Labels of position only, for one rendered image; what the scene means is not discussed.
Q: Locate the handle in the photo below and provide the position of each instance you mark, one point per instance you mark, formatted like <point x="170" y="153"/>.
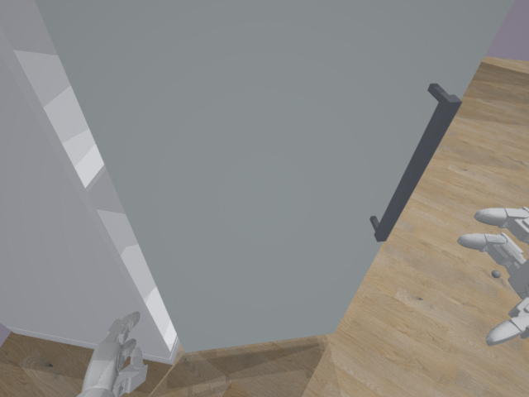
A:
<point x="441" y="119"/>

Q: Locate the fridge door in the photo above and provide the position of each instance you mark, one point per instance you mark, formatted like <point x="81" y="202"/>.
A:
<point x="250" y="141"/>

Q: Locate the robot left hand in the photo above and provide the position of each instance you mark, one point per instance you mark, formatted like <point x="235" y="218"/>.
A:
<point x="109" y="356"/>

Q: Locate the robot right hand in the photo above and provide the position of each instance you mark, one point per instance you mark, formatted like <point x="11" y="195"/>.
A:
<point x="505" y="252"/>

